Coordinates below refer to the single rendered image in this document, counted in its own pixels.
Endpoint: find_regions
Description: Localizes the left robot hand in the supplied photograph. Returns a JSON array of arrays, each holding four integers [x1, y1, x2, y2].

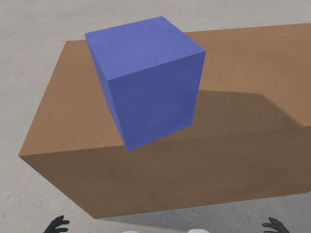
[[43, 216, 70, 233]]

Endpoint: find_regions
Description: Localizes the pedestal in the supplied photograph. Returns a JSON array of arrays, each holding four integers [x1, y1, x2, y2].
[[18, 22, 311, 219]]

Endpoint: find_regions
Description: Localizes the right robot hand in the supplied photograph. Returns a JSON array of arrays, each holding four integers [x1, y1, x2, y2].
[[262, 217, 290, 233]]

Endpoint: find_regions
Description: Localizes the carton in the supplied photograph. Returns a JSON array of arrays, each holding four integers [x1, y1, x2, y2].
[[85, 16, 206, 152]]

